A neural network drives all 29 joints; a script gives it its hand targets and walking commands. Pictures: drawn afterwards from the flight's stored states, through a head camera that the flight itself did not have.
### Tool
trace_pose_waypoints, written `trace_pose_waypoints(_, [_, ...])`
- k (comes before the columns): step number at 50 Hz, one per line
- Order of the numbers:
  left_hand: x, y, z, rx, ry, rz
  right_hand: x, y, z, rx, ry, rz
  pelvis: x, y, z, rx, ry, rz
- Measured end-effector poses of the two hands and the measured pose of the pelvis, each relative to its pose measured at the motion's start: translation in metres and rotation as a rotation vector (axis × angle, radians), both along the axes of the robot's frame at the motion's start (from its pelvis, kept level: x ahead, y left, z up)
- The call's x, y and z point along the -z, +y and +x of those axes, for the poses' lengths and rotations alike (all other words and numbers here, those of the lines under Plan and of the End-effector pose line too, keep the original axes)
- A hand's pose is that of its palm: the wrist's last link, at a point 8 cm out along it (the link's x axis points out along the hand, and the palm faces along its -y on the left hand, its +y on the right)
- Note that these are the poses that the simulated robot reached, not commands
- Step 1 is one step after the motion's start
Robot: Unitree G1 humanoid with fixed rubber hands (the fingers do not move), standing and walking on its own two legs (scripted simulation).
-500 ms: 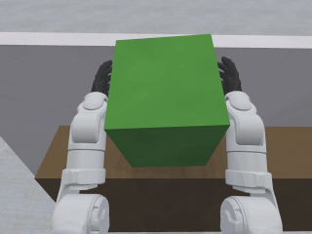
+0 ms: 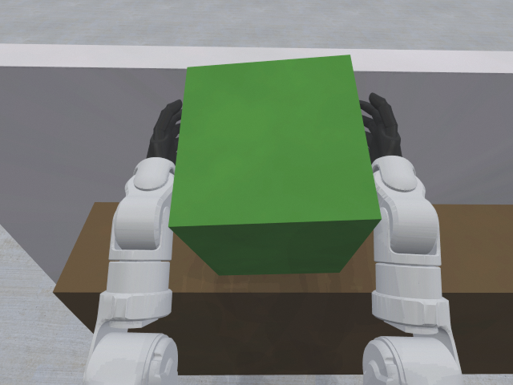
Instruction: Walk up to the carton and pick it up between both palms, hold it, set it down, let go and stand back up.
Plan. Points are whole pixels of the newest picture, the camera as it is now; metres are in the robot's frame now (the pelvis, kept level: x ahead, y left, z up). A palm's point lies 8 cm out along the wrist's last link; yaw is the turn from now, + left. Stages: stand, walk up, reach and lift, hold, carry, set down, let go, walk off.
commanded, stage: hold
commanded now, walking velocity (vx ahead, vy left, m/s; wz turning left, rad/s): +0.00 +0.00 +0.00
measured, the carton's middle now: (273, 183) +0.37 -0.01 +0.16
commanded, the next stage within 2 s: set down in 1.68 s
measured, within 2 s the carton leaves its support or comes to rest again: neither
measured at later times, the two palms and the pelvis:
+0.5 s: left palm (162, 160) +0.37 +0.15 +0.20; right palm (383, 155) +0.37 -0.15 +0.22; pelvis +0.00 +0.00 +0.00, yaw +0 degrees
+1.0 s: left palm (158, 163) +0.36 +0.15 +0.20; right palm (380, 157) +0.36 -0.14 +0.22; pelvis -0.01 +0.00 +0.00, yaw +0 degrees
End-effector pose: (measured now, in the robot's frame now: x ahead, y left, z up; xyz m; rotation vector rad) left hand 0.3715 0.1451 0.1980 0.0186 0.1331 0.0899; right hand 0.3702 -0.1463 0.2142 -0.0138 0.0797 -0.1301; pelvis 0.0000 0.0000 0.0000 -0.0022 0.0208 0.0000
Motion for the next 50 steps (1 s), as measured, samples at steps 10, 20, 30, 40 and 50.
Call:
trace_pose_waypoints(10, [0.001, -0.001, -0.001, 0.002, 0.019, 0.002, -0.001, -0.001, 0.000, -0.004, 0.017, -0.004, 0.000, -0.001, 0.001, 0.000, -0.006, 0.000])
trace_pose_waypoints(20, [0.002, 0.001, -0.005, -0.003, 0.023, -0.003, 0.001, 0.000, -0.003, -0.011, 0.020, -0.011, 0.000, -0.001, -0.001, -0.001, -0.009, 0.000])
trace_pose_waypoints(30, [-0.006, 0.002, -0.006, -0.001, 0.006, -0.001, -0.008, 0.002, -0.004, -0.013, 0.001, -0.008, 0.000, -0.001, -0.005, 0.000, -0.011, 0.000])
trace_pose_waypoints(40, [-0.006, 0.004, -0.009, -0.004, 0.020, 0.003, -0.006, 0.003, -0.005, -0.020, 0.015, -0.007, 0.000, 0.000, -0.007, 0.000, -0.018, 0.000])
trace_pose_waypoints(50, [0.000, 0.005, -0.011, -0.007, 0.024, -0.003, -0.003, 0.004, -0.007, -0.021, 0.018, -0.014, 0.000, 0.000, -0.009, 0.001, -0.018, 0.000])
